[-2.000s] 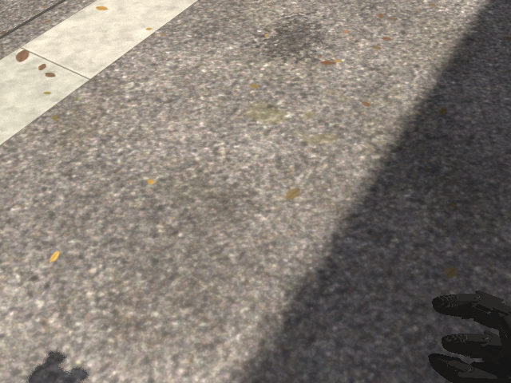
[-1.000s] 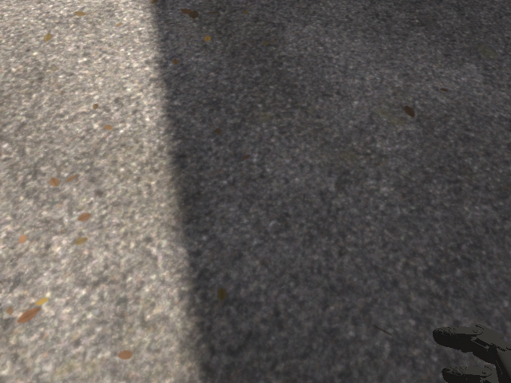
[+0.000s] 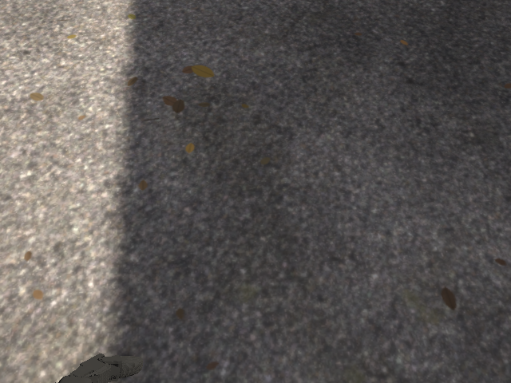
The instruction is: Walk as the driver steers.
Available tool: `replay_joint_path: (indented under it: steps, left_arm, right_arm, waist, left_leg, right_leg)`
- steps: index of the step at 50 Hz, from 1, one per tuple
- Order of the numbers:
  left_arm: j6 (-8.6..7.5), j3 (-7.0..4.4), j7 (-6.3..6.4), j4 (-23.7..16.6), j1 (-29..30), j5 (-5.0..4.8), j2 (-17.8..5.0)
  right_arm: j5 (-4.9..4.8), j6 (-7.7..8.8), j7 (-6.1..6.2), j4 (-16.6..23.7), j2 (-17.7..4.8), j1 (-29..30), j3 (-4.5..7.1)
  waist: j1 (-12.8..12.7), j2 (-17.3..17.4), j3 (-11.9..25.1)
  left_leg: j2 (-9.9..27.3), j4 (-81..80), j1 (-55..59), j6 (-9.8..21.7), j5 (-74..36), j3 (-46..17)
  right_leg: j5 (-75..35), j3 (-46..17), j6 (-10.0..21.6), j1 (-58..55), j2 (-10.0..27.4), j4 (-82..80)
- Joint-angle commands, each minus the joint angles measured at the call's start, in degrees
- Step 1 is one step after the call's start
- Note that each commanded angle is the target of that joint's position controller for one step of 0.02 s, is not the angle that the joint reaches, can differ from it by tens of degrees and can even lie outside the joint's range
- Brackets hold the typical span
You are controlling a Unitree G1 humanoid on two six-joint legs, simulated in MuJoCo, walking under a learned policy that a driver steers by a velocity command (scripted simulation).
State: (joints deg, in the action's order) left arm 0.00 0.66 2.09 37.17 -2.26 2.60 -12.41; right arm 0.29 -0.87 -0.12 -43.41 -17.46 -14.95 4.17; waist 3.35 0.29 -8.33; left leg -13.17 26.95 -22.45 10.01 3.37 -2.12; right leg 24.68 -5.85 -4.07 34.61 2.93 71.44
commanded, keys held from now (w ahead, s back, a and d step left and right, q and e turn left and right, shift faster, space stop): q+shift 0.50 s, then e+shift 0.50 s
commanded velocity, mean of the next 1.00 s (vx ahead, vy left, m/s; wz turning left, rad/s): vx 0.04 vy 0.00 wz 0.40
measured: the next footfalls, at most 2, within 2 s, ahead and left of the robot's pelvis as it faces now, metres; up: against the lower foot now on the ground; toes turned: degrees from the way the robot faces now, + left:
right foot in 0.36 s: +0.21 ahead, -0.16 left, +0.00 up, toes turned +31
left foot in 0.80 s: +0.06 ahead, +0.00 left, +0.00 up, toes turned +24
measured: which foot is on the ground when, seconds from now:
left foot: down 0.00-0.36, up 0.38-0.78, down 0.80-1.00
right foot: up 0.00-0.34, down 0.36-0.80, up 0.82-1.00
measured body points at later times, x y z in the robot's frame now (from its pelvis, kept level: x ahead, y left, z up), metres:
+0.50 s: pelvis +0.10 -0.10 +0.02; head +0.15 -0.11 +0.47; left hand +0.13 +0.23 -0.05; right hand +0.35 -0.32 -0.09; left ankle +0.04 +0.00 -0.64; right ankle +0.18 -0.18 -0.72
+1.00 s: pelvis +0.09 -0.11 +0.02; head +0.12 -0.08 +0.47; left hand +0.05 +0.18 -0.11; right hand +0.33 -0.30 -0.08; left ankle +0.02 -0.02 -0.72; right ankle +0.11 -0.21 -0.65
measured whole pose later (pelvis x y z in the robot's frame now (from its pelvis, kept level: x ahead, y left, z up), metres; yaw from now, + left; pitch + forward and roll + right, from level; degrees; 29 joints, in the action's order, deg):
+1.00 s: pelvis +0.09 -0.11 +0.02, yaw +19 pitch +0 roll +0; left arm 5.1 -4.8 -2.3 43.8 -16.5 0.4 -18.6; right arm 1.7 -2.2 2.9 -40.4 -14.0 -7.9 0.5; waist -2.4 -2.5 -4.3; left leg 0.8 23.6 -7.6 1.2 15.8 4.9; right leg 24.3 1.3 -2.2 26.4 -0.9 58.7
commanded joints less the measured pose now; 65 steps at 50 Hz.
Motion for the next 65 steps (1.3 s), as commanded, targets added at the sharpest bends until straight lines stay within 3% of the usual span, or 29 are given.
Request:
replay_joint_path:
  steps: [1,7,12,16,17,18,19,20,21,22,25,29,33,35,39,40,41,42,44,46,49,54,57,58,59,60,61,63,65]
  left_arm:
    - [1.60,-2.34,0.42,-1.43,-8.66,-0.31,-7.70]
    - [2.36,-2.72,0.16,-3.55,-0.76,-0.97,-8.94]
    - [0.58,-2.85,0.22,-3.31,1.17,-1.86,-10.08]
    - [-0.41,-3.31,0.75,-2.08,-2.97,-2.62,-11.60]
    - [-0.70,-3.57,1.23,-1.72,-4.67,-2.37,-12.22]
    - [-0.90,-4.06,1.81,-1.82,-3.98,-2.10,-14.23]
    - [-0.38,-4.81,2.00,-3.59,-3.63,-1.49,-18.99]
    - [0.22,-4.80,1.47,-3.85,-2.43,-0.89,-19.29]
    - [0.62,-4.22,1.14,-3.20,-3.47,-1.30,-15.55]
    - [0.92,-3.59,0.80,-3.29,-2.06,-1.65,-12.98]
    - [1.31,-3.10,0.81,-4.31,-1.59,-1.17,-11.95]
    - [0.18,-3.99,-0.22,-0.91,-10.35,-1.27,-12.93]
    - [-0.52,-2.97,-1.49,0.57,-7.37,-1.64,-10.76]
    - [0.53,-4.70,-2.46,2.06,-10.38,-1.42,-14.73]
    - [1.59,-6.00,-3.22,2.83,-11.67,-3.00,-14.99]
    - [1.25,-5.17,-3.14,1.62,-12.03,-3.42,-10.98]
    - [1.14,-4.38,-2.79,-0.37,-11.51,-3.58,-7.55]
    - [1.91,-5.74,-2.25,1.07,-11.43,-1.99,-12.28]
    - [3.44,-7.00,-2.56,4.02,-15.81,-2.11,-12.82]
    - [4.34,-6.95,-3.68,3.78,-15.64,-1.91,-11.80]
    - [4.61,-6.32,-4.89,1.56,-11.62,-2.26,-9.98]
    - [4.89,-5.79,-5.76,-1.94,-8.72,-2.66,-8.86]
    - [4.54,-6.20,-5.43,-2.49,-10.61,-2.35,-9.01]
    - [3.85,-6.67,-4.71,-1.26,-14.35,-1.64,-10.03]
    - [2.96,-8.50,-3.61,-1.16,-17.47,-0.95,-17.83]
    - [2.52,-10.33,-3.78,-1.57,-21.14,-2.30,-24.96]
    - [2.56,-10.15,-3.83,-1.33,-22.33,-2.97,-22.20]
    - [3.47,-8.40,-2.81,-2.57,-13.07,-2.51,-17.05]
    - [3.75,-7.63,-2.34,-4.05,-8.68,-2.75,-14.98]
  right_arm:
    - [0.29,0.45,0.40,4.12,-9.88,-2.11,3.04]
    - [-0.06,-1.99,0.64,5.77,-10.33,-2.34,3.97]
    - [0.72,-2.15,0.11,6.26,-10.89,-2.71,4.38]
    - [0.70,-2.09,-0.45,7.49,-11.08,1.21,4.19]
    - [0.23,-1.90,-0.42,7.66,-10.75,2.24,3.96]
    - [-0.21,-1.54,-0.27,7.17,-8.32,-0.54,3.30]
    - [-0.89,-1.31,0.09,7.96,-5.06,-3.74,2.42]
    - [1.04,-1.26,0.19,7.95,-10.71,-3.17,3.56]
    - [1.96,-1.44,-0.15,7.90,-13.26,-1.03,4.20]
    - [1.96,-1.92,-0.77,7.12,-12.67,-1.49,4.14]
    - [0.46,-3.37,-2.50,6.01,-10.91,-3.45,3.40]
    - [0.02,-3.52,-1.85,6.96,-7.42,1.96,1.57]
    - [0.17,-4.00,-0.51,4.99,-3.28,2.06,-0.92]
    - [0.13,-3.92,0.68,5.05,-4.38,4.06,-1.05]
    - [0.42,-1.44,2.38,3.16,-6.38,-1.42,-1.07]
    - [1.41,-0.92,2.89,3.39,-9.80,-2.56,-0.43]
    - [1.00,-1.50,3.04,4.04,-14.84,2.42,0.87]
    - [1.28,-1.34,2.86,4.85,-10.26,3.17,0.06]
    - [1.18,-1.21,2.86,6.69,-3.58,9.88,-2.10]
    - [1.40,-0.86,3.45,6.85,-3.55,10.41,-2.20]
    - [1.51,-0.65,3.38,5.90,-4.71,6.57,-1.47]
    - [1.56,0.11,1.77,5.21,-7.76,5.46,0.12]
    - [0.33,0.32,0.78,5.25,-8.69,5.85,0.87]
    - [0.03,0.37,0.39,4.73,-8.34,4.71,1.02]
    - [0.18,0.31,0.05,6.12,-6.14,2.88,0.51]
    - [1.40,-0.73,0.51,11.22,-2.58,8.62,-0.90]
    - [2.03,-1.23,1.04,10.65,-4.62,10.34,-0.70]
    - [0.81,-0.53,1.04,8.96,-5.29,9.35,-0.42]
    - [1.97,-0.55,0.98,7.47,-6.48,6.71,-0.06]
  waist:
    - [-3.56,-2.82,16.30]
    - [-0.10,3.88,12.54]
    - [1.10,6.89,11.05]
    - [-1.61,8.72,10.55]
    - [-3.22,7.87,10.09]
    - [-1.90,1.40,11.41]
    - [-0.62,-9.51,14.51]
    - [-1.38,-9.00,13.04]
    - [-1.66,-6.96,11.87]
    - [-1.08,-5.52,10.01]
    - [-0.97,-7.76,9.53]
    - [-4.74,-8.51,10.39]
    - [-2.85,-11.63,11.58]
    - [-4.78,-15.18,9.61]
    - [-1.78,-9.39,12.58]
    - [-1.71,-0.64,14.59]
    - [-2.83,15.18,10.21]
    - [-1.66,10.27,9.58]
    - [-5.88,6.04,7.28]
    - [-5.77,9.57,6.79]
    - [-2.90,9.16,7.21]
    - [-1.85,10.59,8.64]
    - [-4.01,8.44,9.70]
    - [-6.32,3.09,11.29]
    - [-7.08,-11.99,11.66]
    - [-8.68,-18.94,13.52]
    - [-10.02,-9.20,14.39]
    - [-5.46,-5.51,7.32]
    - [-3.69,-6.83,8.67]
  left_leg:
    - [16.87,-5.76,9.04,3.29,-28.83,-21.21]
    - [13.80,-8.94,12.48,-1.77,3.95,-29.82]
    - [13.82,-6.08,15.57,-0.87,0.10,-34.79]
    - [11.92,-4.35,9.88,-3.58,-2.23,-38.02]
    - [10.00,-2.79,6.68,-5.75,3.25,-37.50]
    - [5.79,2.33,2.22,-8.67,20.34,-32.39]
    - [-0.56,16.53,-5.10,-11.64,30.96,-19.25]
    - [-0.64,27.33,-9.53,-12.41,31.26,-10.71]
    - [4.20,33.50,-9.04,-12.83,27.14,-8.79]
    - [5.84,37.01,-8.57,-12.62,23.45,-7.85]
    - [7.36,45.73,-9.16,-13.33,18.85,-3.53]
    - [6.04,38.83,-9.05,-13.67,21.60,-5.09]
    - [8.24,16.32,2.76,-12.37,23.09,-2.83]
    - [7.22,10.09,5.40,-12.11,23.96,2.14]
    - [11.29,-9.92,19.86,-8.62,8.29,-1.74]
    - [22.44,-11.86,27.65,-5.66,8.00,-10.23]
    - [34.27,-12.27,21.65,1.33,-7.45,-19.26]
    - [36.49,-10.35,17.34,5.43,-17.35,-16.52]
    - [29.62,-9.30,14.11,2.32,-19.30,-6.01]
    - [26.20,-8.65,16.61,0.28,-19.48,-0.62]
    - [27.82,-7.60,20.87,0.87,-17.75,0.99]
    - [30.26,-3.42,18.64,-1.07,-17.94,4.97]
    - [30.96,4.47,15.52,-4.43,-14.18,8.14]
    - [29.07,13.00,10.69,-7.57,-7.57,11.01]
    - [22.90,29.09,-3.00,-11.80,14.27,14.48]
    - [12.74,37.62,-15.22,-14.10,38.03,6.62]
    - [15.12,42.52,-16.61,-13.74,35.19,0.08]
    - [17.33,38.43,-15.78,-13.00,23.10,-1.37]
    - [16.16,36.72,-11.81,-13.45,17.74,-0.32]
  right_leg:
    - [-4.44,0.60,-0.50,-3.67,-0.03,-6.04]
    - [-9.35,-2.57,-0.06,1.22,-2.82,-17.20]
    - [-6.85,-3.70,2.10,-2.84,-6.07,-26.96]
    - [-6.81,-3.28,3.24,-17.15,-8.24,-41.35]
    - [-10.94,-3.32,3.37,-22.84,-7.20,-49.34]
    - [-13.05,-7.73,4.64,-29.88,-0.38,-56.06]
    - [-10.17,-22.43,10.11,-36.23,15.33,-58.71]
    - [-15.91,-27.72,15.37,-30.97,19.78,-59.21]
    - [-22.84,-22.03,16.78,-28.89,18.27,-57.11]
    - [-25.59,-14.01,15.43,-26.69,14.07,-55.57]
    - [-33.45,-2.41,13.99,-25.99,8.75,-53.75]
    - [-42.02,-4.04,15.85,-30.73,9.36,-51.41]
    - [-33.82,-4.19,14.22,-27.80,6.78,-52.07]
    - [-36.55,-8.03,14.88,-26.94,5.77,-50.83]
    - [-36.11,-12.36,10.45,-20.63,4.50,-45.03]
    - [-19.99,-8.75,7.42,-12.03,0.83,-38.06]
    - [3.65,4.33,5.31,-3.24,-9.12,-28.91]
    - [10.24,4.21,4.73,-5.15,-5.42,-14.52]
    - [4.87,4.06,4.09,-6.16,-4.41,-6.23]
    - [0.68,5.48,2.42,-3.80,-3.72,-6.63]
    - [-0.81,7.14,0.95,-2.52,-2.52,-13.17]
    - [0.15,11.25,3.43,-11.97,-2.59,-27.32]
    - [-4.44,12.92,5.46,-18.93,-4.04,-37.57]
    - [-11.61,9.52,6.74,-26.04,-4.32,-44.83]
    - [-25.90,-10.27,10.32,-34.38,7.35,-52.26]
    - [-46.12,-29.73,21.23,-34.96,18.85,-52.16]
    - [-39.91,-25.62,23.19,-36.54,17.41,-51.96]
    - [-26.56,-16.32,18.85,-28.81,9.51,-53.23]
    - [-29.56,-12.89,16.45,-26.27,4.93,-52.66]
Over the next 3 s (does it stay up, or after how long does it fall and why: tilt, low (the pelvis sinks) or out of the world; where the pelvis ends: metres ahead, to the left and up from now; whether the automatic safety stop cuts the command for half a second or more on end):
stays up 0.98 0.23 -0.02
